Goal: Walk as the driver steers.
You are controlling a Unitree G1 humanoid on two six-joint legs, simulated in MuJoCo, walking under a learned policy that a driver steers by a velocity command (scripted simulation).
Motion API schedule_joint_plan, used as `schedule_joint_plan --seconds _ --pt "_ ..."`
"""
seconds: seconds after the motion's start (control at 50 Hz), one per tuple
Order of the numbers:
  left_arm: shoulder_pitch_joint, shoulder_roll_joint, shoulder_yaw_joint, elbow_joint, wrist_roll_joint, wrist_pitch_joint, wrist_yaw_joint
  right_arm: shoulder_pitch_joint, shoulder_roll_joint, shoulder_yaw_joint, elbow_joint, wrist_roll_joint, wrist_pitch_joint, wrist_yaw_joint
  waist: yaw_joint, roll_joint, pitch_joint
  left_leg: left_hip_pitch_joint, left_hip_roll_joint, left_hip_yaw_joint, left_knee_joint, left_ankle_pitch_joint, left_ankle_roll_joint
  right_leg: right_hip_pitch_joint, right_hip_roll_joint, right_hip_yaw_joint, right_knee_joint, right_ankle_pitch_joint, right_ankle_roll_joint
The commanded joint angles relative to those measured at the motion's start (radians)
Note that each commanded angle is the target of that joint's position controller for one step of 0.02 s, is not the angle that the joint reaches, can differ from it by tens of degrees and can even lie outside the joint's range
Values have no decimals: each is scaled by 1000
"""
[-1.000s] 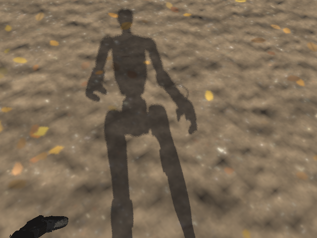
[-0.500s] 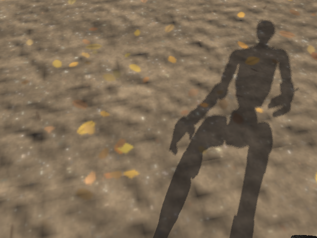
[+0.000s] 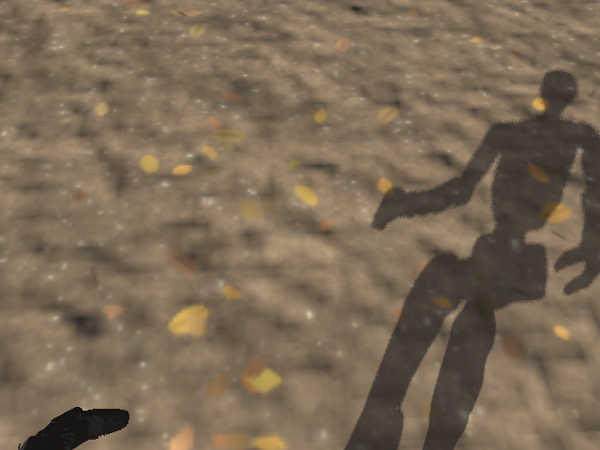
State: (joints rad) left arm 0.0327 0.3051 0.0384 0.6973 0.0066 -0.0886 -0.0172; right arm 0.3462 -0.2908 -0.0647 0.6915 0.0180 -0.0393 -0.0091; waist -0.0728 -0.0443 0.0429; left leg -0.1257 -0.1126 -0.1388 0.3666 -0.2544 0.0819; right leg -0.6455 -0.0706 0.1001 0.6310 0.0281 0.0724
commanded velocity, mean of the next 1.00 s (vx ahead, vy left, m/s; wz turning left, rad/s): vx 0.50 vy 0.00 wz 0.32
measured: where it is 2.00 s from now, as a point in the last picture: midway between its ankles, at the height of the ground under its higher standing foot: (131, 229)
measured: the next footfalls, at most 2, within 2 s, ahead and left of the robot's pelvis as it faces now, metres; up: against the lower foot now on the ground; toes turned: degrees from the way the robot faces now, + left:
right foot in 0.12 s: +0.26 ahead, -0.14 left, +0.00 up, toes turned +6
left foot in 0.64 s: +0.51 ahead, +0.13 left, +0.00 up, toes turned +9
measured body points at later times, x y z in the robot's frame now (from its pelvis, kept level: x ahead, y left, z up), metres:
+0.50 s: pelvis +0.28 -0.03 +0.00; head +0.31 -0.03 +0.45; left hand +0.24 +0.24 -0.12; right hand +0.52 -0.24 -0.08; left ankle +0.42 +0.14 -0.70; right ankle +0.22 -0.15 -0.74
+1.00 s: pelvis +0.55 +0.06 +0.00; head +0.58 +0.09 +0.45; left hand +0.70 +0.36 -0.08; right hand +0.66 -0.21 -0.11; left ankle +0.47 +0.13 -0.74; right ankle +0.79 -0.05 -0.69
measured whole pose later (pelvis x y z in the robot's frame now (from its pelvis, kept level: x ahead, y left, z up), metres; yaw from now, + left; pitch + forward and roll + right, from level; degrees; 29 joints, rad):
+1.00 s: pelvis +0.55 +0.06 +0.00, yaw +18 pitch +2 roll +0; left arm 0.04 0.30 0.04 0.69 0.01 -0.09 -0.01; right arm 0.38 -0.28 -0.06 0.77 0.02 -0.05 -0.01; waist -0.09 -0.05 0.03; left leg -0.11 -0.12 -0.14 0.32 -0.24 0.08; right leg -0.64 -0.06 0.10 0.60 0.04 0.06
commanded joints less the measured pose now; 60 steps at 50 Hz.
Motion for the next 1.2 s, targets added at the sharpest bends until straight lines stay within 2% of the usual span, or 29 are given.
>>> schedule_joint_plan --seconds 0.02,0.08,0.12,0.14,0.16,0.18,0.2,0.24,0.28,0.42,0.54,0.58,0.62,0.64,0.66,0.68,0.7,0.72,0.74,0.76,0.84,0.94,1.02,1.1,1.12,1.14,1.16,1.18,1.2 --pt "-91 85 21 -84 -12 -22 -11 16 -168 -49 -37 8 -9 -10 3 124 -26 -83 227 -189 -65 133 133 152 52 -27 -95 63 -12" --pt "-43 109 34 -75 -10 -32 -19 28 -151 -45 -15 2 -2 -12 25 164 -30 6 271 -243 15 183 113 193 47 -34 -124 -47 -59" --pt "104 142 56 -39 2 -40 -11 22 -112 -31 -14 -4 2 -7 101 159 -104 -2 206 -203 184 342 70 415 47 -60 -169 -71 -120" --pt "253 191 68 -27 15 -43 -6 34 -68 -11 -30 -20 1 -6 158 62 -251 -115 147 -136 456 210 31 668 -105 100 -142 -67 -184" --pt "355 273 94 26 16 -30 -13 194 -11 6 -30 14 -10 -4 105 -285 -368 -475 -7 -22 799 -262 -52 984 -307 582 -254 -308 -366" --pt "362 178 73 25 -20 -28 -21 161 -104 -7 -11 21 -16 -8 137 -187 -309 -614 44 -76 919 -313 -60 971 -322 717 -340 -580 -357" --pt "310 124 58 16 -21 -24 -17 27 -156 -22 -29 20 -17 -7 163 -85 -172 -655 82 -64 943 -225 -57 853 -284 569 -356 -579 -313" --pt "225 95 43 11 0 -12 -12 -97 -134 -18 -62 -8 -24 -7 128 -1 -47 -620 151 -2 854 -109 -57 639 -205 365 -385 -363 -290" --pt "212 67 31 17 7 -17 -7 -76 -99 -15 -55 -7 -26 2 90 -51 -46 -534 192 22 765 -56 -58 561 -150 258 -422 -218 -279" --pt "277 137 46 66 -20 -9 5 -235 -25 17 -88 -14 -35 17 128 -33 -18 -509 204 94 373 186 -92 530 -123 58 -491 -13 -284" --pt "361 162 50 120 -29 15 9 -375 -42 16 -122 4 -45 44 162 -39 12 -450 165 121 186 268 -66 619 -165 3 -459 17 -250" --pt "358 174 56 130 -29 24 14 -374 -60 11 -128 4 -43 53 141 -43 5 -422 152 131 162 201 -32 678 -189 -22 -416 113 -229" --pt "330 180 58 127 -29 34 24 -230 -106 -16 -90 -5 -38 51 49 -36 -89 -198 95 179 120 180 16 679 -154 -102 -222 422 -190" --pt "332 160 48 115 -18 36 32 -83 -156 -43 -49 -5 -34 43 -13 -11 -181 27 102 147 122 192 50 585 -113 -153 -25 426 -154" --pt "385 89 20 64 10 23 33 51 -261 -69 -35 -16 -27 33 -23 166 -326 408 333 -233 142 162 177 230 -18 -204 347 93 -90" --pt "414 41 -1 64 13 -3 23 85 -261 -66 -18 6 -26 39 -4 305 -401 543 450 -609 -13 -42 279 -29 111 -91 561 -586 -66" --pt "322 131 22 48 -22 -24 10 66 -184 -43 -22 8 -28 38 -33 225 -301 481 425 -562 -57 -143 242 -144 56 -7 639 -562 -82" --pt "242 146 25 22 -38 -39 6 1 -165 -37 -31 -1 -31 37 -19 175 -178 343 388 -437 -77 -64 214 -167 19 -23 613 -464 -94" --pt "211 137 25 17 -21 -45 9 -50 -149 -32 -39 -7 -31 36 9 101 -121 219 350 -353 -94 40 197 -127 -10 -29 552 -394 -92" --pt "208 136 30 16 -2 -44 13 -89 -130 -25 -49 -15 -31 36 44 88 -85 115 317 -297 -118 138 187 -68 -31 -25 485 -347 -81" --pt "203 97 29 -4 10 -12 15 -112 -132 -29 -50 -10 -36 20 93 115 -63 -59 269 -203 -175 271 207 18 -29 -40 345 -265 -26" --pt "-5 51 11 -65 7 -15 9 -23 -166 -41 -5 1 -29 -5 26 104 -20 -140 202 -128 -164 234 145 99 33 -44 0 41 -7" --pt "-93 75 18 -98 -10 -26 -5 48 -164 -42 29 12 -17 -11 2 111 -19 -71 231 -207 -95 173 123 153 64 -15 -117 64 -23" --pt "0 114 40 -81 -10 -39 -4 38 -154 -43 32 7 3 -16 64 154 -54 5 237 -280 53 261 87 301 74 -30 -193 -81 -81" --pt "104 143 56 -61 -1 -43 3 29 -121 -31 23 2 4 -12 115 139 -133 -34 184 -244 184 304 58 484 37 -16 -204 -77 -119" --pt "266 201 71 -48 10 -42 13 31 -67 -11 0 -17 0 -9 178 33 -286 -170 118 -161 461 141 20 760 -135 142 -168 -99 -182" --pt "333 249 86 -12 8 -24 8 174 -17 6 -17 15 -9 -8 117 -298 -405 -520 -3 -45 762 -340 -43 1057 -344 585 -250 -315 -334" --pt "314 157 67 -28 -13 -18 3 155 -120 -12 5 23 -10 -12 134 -185 -325 -632 86 -66 888 -322 -56 1002 -350 649 -302 -513 -309" --pt "275 106 54 -35 -12 -13 8 42 -168 -27 -8 18 -5 -11 159 -85 -194 -659 117 -43 914 -226 -64 875 -307 496 -324 -494 -269"
Keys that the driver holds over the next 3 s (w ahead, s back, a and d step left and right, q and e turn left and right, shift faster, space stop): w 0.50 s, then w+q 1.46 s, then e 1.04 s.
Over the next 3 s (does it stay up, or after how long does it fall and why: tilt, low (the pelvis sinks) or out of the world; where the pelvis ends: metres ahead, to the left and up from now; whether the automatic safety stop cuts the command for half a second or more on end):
stays up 1.13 0.49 -0.01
